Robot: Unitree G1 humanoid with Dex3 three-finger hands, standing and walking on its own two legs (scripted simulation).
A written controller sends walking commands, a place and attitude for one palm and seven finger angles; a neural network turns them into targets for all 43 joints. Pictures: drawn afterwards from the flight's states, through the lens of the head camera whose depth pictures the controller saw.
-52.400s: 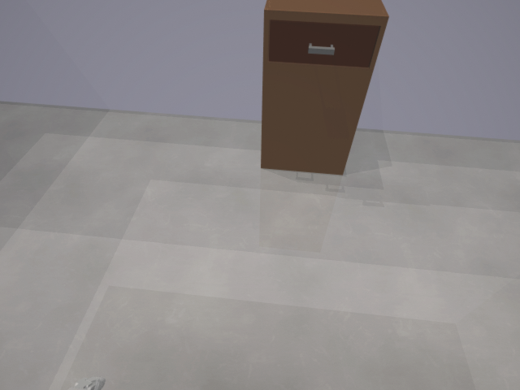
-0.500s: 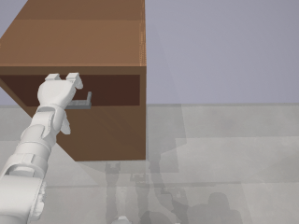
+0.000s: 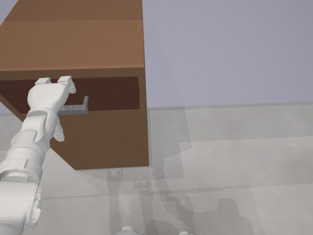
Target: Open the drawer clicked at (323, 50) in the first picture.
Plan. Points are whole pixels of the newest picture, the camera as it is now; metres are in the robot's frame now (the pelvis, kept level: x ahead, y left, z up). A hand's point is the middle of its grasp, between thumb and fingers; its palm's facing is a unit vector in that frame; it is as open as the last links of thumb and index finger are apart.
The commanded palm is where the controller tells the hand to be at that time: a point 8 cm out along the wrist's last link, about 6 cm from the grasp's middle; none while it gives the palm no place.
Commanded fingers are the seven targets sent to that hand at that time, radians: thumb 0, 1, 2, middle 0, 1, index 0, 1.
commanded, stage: re-aim the fingers above the handle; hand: left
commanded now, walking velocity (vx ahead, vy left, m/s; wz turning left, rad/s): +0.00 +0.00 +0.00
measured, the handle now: (71, 104) +0.50 +0.26 -0.02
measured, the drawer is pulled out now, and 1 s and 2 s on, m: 0.00 0.00 0.00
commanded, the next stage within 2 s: lower the fingers behind the handle in 1.42 s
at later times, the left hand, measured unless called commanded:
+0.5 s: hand (60, 107) +0.45 +0.26 +0.03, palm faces -0.05 -0.04 -1.00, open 13.8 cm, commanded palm +0.43 +0.26 +0.09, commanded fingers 0.00 -0.50 0.30 -0.30 -1.20 -0.30 -1.20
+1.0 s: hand (60, 108) +0.45 +0.26 +0.03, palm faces -0.03 -0.03 -1.00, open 13.8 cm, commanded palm +0.43 +0.26 +0.09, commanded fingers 0.00 -0.50 0.30 -0.30 -1.20 -0.30 -1.20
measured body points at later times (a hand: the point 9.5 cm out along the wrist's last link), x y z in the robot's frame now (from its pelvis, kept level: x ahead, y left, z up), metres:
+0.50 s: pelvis +0.00 +0.01 +0.00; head +0.08 +0.02 +0.44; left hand +0.45 +0.26 +0.08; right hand +0.02 -0.26 -0.13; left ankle +0.01 +0.11 -0.70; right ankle -0.02 -0.12 -0.70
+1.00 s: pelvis -0.01 +0.01 +0.00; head +0.07 +0.02 +0.44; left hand +0.44 +0.26 +0.09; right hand +0.04 -0.26 -0.13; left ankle +0.01 +0.11 -0.70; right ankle -0.02 -0.12 -0.70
